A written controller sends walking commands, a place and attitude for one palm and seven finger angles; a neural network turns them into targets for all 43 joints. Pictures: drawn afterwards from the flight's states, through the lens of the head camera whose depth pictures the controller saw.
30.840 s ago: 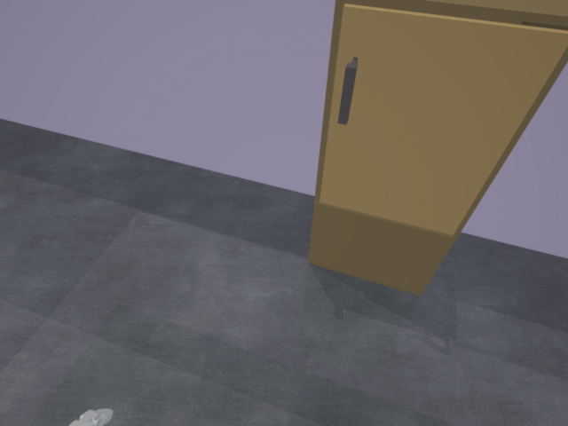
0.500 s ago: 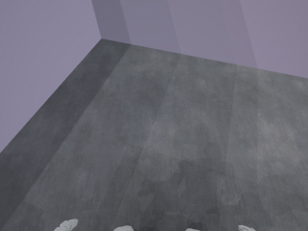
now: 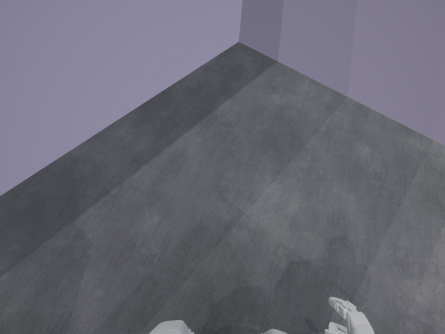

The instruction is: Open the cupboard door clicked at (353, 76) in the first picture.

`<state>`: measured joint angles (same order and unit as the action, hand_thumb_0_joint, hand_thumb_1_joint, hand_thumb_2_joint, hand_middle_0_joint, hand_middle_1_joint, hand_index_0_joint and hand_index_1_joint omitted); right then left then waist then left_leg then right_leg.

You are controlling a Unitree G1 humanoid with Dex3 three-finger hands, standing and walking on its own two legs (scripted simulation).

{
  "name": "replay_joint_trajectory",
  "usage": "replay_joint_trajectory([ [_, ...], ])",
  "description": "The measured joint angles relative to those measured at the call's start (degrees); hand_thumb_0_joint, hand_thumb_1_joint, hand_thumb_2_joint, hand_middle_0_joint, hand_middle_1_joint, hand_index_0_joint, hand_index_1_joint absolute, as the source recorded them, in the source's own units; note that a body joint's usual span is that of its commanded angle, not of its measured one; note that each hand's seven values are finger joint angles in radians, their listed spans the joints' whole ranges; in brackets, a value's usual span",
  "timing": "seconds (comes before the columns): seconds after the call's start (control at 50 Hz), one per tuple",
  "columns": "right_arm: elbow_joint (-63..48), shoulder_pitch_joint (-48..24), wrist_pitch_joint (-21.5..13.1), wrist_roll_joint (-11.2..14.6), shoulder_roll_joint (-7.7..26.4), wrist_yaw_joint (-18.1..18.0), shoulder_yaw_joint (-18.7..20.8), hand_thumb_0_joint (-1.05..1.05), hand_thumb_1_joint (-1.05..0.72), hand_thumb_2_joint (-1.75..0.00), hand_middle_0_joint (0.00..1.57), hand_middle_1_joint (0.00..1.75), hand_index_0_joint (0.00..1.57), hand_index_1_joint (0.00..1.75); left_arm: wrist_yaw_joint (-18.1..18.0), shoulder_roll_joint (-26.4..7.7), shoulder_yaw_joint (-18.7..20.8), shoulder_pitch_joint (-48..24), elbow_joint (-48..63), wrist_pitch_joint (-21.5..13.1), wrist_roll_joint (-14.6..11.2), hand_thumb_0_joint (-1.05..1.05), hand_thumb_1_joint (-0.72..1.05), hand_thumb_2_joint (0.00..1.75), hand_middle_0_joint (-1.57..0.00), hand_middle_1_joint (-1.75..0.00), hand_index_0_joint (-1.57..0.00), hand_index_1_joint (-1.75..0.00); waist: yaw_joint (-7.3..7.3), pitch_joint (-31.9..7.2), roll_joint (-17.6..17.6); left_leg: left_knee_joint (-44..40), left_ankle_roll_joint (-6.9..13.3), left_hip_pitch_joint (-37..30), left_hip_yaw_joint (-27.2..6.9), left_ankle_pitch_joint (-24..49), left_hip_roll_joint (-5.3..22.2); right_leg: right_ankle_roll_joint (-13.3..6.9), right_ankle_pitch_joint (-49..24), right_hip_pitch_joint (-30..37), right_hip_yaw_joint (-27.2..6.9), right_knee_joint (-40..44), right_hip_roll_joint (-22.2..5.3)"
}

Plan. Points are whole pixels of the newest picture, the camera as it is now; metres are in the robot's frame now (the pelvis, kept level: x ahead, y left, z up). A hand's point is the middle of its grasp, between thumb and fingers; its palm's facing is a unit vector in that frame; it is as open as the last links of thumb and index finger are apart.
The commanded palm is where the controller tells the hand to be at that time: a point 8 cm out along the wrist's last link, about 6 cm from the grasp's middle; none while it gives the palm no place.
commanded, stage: turn to face it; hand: left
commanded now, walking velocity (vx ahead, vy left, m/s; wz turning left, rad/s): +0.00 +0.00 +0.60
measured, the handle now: out of the picture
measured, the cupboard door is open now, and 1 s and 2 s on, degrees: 39 39 39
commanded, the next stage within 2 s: none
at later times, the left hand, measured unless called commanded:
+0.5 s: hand out of the picture +0.05 +0.15 -0.13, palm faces +0.27 -0.93 -0.26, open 7.4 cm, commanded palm none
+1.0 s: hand out of the picture -0.01 +0.18 -0.14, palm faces +0.56 -0.78 -0.29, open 7.4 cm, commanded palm none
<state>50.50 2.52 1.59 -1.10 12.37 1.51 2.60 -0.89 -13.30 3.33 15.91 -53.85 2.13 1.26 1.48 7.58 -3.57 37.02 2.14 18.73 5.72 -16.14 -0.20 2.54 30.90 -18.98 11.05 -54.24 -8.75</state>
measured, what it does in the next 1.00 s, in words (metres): steps on the spot, turning left: right foot, then left foot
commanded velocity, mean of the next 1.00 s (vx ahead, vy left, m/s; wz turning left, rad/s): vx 0.00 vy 0.00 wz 0.60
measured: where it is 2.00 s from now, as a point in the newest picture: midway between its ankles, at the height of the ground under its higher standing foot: outside the picture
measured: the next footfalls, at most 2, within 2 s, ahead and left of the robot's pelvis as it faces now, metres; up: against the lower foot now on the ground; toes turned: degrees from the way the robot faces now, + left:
right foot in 0.28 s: +0.08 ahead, -0.16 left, +0.00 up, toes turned +6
left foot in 0.66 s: +0.01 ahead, +0.09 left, +0.00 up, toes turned +29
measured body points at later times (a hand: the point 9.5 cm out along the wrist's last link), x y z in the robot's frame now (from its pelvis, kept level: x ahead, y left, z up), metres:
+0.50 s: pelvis +0.02 -0.06 +0.02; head +0.07 -0.06 +0.47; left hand +0.03 +0.20 -0.11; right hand +0.16 -0.29 -0.13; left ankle -0.04 +0.07 -0.64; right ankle +0.04 -0.16 -0.72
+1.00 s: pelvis +0.03 -0.06 +0.02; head +0.07 -0.04 +0.46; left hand -0.04 +0.22 -0.11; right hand +0.24 -0.22 -0.13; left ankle -0.02 +0.07 -0.72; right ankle +0.10 -0.16 -0.70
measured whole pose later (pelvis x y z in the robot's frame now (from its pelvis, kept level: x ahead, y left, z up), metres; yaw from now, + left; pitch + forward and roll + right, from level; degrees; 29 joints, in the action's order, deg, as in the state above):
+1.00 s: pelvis +0.03 -0.06 +0.02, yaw +34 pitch +1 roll +0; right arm 52.4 9.6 2.7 -1.6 12.4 0.4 3.0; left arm -0.6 -14.4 3.8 9.1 -49.9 2.2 1.0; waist -0.5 4.5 0.9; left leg 30.6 -0.7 18.3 -4.8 -13.4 -1.0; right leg 4.0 22.1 -20.8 1.5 -41.5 -2.1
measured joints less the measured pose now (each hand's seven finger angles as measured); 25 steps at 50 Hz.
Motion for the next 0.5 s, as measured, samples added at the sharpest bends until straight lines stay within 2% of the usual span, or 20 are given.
replay_joint_trajectory([
  [0.04, -0.1, 1.2, -0.2, -0.1, -0.2, -0.6, -0.2, 0.01, -0.90, -0.90, 0.20, 0.30, 0.20, 0.30, -0.3, -0.6, 0.5, -1.8, -0.2, 1.1, 0.0, 0.01, 0.90, 0.89, -0.20, -0.30, -0.20, -0.30, -0.08, -0.2, 0.2, -0.3, -0.3, -0.3, -1.4, -2.0, -0.2, 1.2, 0.6, -4.2, -4.5, -7.1, 1.6],
  [0.08, 0.4, 2.4, 0.0, -0.2, -0.2, -1.1, -0.3, 0.01, -0.90, -0.90, 0.20, 0.30, 0.20, 0.30, -0.1, -0.9, 0.8, -3.6, 0.3, 1.4, 0.0, 0.01, 0.90, 0.89, -0.20, -0.30, -0.20, -0.30, -0.13, -0.6, 0.8, -2.4, -1.1, -0.9, -2.9, -1.0, -0.2, 1.9, -2.0, -7.0, -7.3, -9.4, 2.5],
  [0.12, 1.1, 3.5, 0.2, -0.3, 0.0, -1.3, -0.2, 0.01, -0.90, -0.90, 0.20, 0.30, 0.20, 0.30, 0.2, -0.9, 0.9, -5.0, 1.4, 1.1, 0.0, 0.01, 0.90, 0.89, -0.20, -0.30, -0.20, -0.30, -0.24, -1.0, 1.7, -4.4, -1.4, -1.5, -4.2, 0.4, 0.0, 2.1, -4.1, -8.3, -8.9, -7.7, 3.0],
  [0.18, 1.8, 5.0, 0.6, -0.5, 0.3, -1.1, 0.0, 0.01, -0.90, -0.90, 0.20, 0.30, 0.20, 0.30, 0.4, -0.8, 0.8, -6.5, 3.1, 0.6, 0.0, 0.01, 0.90, 0.89, -0.20, -0.30, -0.19, -0.30, -0.91, -1.7, 3.2, -5.9, -2.0, -1.6, -6.4, 1.5, 0.4, 2.2, -5.6, -7.3, -9.8, -0.2, 3.9],
  [0.24, 2.1, 6.2, 1.1, -0.6, 0.5, -1.0, 0.5, 0.01, -0.90, -0.90, 0.20, 0.30, 0.20, 0.30, 0.5, -0.6, 0.6, -7.5, 4.4, -0.1, -0.1, 0.01, 0.90, 0.89, -0.20, -0.30, -0.19, -0.30, -1.84, -2.2, 4.4, -5.3, -3.1, -0.7, -8.6, 1.4, 0.6, 1.8, -7.7, -3.9, -9.5, 9.2, 5.5],
  [0.28, 2.0, 7.3, 1.5, -0.3, 0.7, -0.9, 0.9, 0.01, -0.90, -0.90, 0.20, 0.30, 0.20, 0.30, 0.5, -0.7, 0.3, -7.4, 5.4, -1.0, 0.0, 0.01, 0.90, 0.89, -0.20, -0.30, -0.19, -0.30, -2.16, -2.9, 4.5, -3.1, -4.1, 0.8, -10.0, 0.5, 0.1, 1.3, -11.7, 0.3, -8.8, 18.5, 6.0],
  [0.3, 2.2, 7.4, 1.7, -0.1, 1.0, -0.9, 1.3, 0.01, -0.90, -0.90, 0.20, 0.30, 0.20, 0.30, 0.3, -0.4, 0.3, -7.4, 5.6, -1.6, 0.3, 0.01, 0.90, 0.89, -0.20, -0.30, -0.19, -0.30, -2.09, -3.0, 4.9, -0.1, -4.1, 2.2, -10.3, -2.7, -0.1, -0.1, -12.5, 0.5, -8.4, 19.4, 6.1],
  [0.34, 2.6, 7.2, 2.2, -0.1, 1.9, -0.8, 1.9, 0.01, -0.90, -0.90, 0.20, 0.30, 0.20, 0.30, 0.0, 0.5, -0.5, -7.4, 5.6, -2.0, 0.4, 0.01, 0.90, 0.89, -0.20, -0.30, -0.20, -0.30, -2.42, -2.3, 5.7, 12.0, -3.9, 6.2, -9.9, -10.4, -1.0, -2.3, -12.1, 0.6, -6.8, 18.0, 5.5],
  [0.4, 3.3, 6.7, 2.8, 0.0, 2.5, -0.4, 2.4, 0.01, -0.90, -0.90, 0.20, 0.30, 0.20, 0.30, -0.4, 1.8, -1.2, -6.3, 5.1, -1.8, 0.4, 0.01, 0.90, 0.89, -0.20, -0.30, -0.20, -0.30, -2.79, -1.9, 5.5, 27.4, -4.6, 10.6, -7.5, -9.8, -0.9, -3.1, -12.5, 2.8, -5.0, 20.1, 4.3],
  [0.44, 3.4, 6.6, 2.9, 0.0, 2.4, -0.1, 2.3, 0.01, -0.91, -0.90, 0.20, 0.30, 0.20, 0.30, -0.5, 2.3, -1.4, -5.5, 4.5, -1.6, 0.4, 0.01, 0.90, 0.89, -0.20, -0.30, -0.20, -0.30, -3.21, -1.9, 4.8, 29.5, -5.3, 11.0, -6.0, -8.3, 0.1, -3.1, -13.3, 4.4, -3.5, 22.2, 3.6],
  [0.5, 3.6, 6.3, 3.0, 0.2, 1.8, 0.1, 2.0, 0.01, -0.91, -0.90, 0.19, 0.30, 0.20, 0.30, -0.5, 2.6, -1.7, -4.7, 3.8, -1.7, 0.4, 0.01, 0.90, 0.89, -0.20, -0.30, -0.20, -0.30, -3.21, -1.7, 3.4, 24.5, -5.9, 9.2, -4.2, -8.5, 1.3, -3.0, -13.7, 6.1, -1.1, 24.1, 2.4],
])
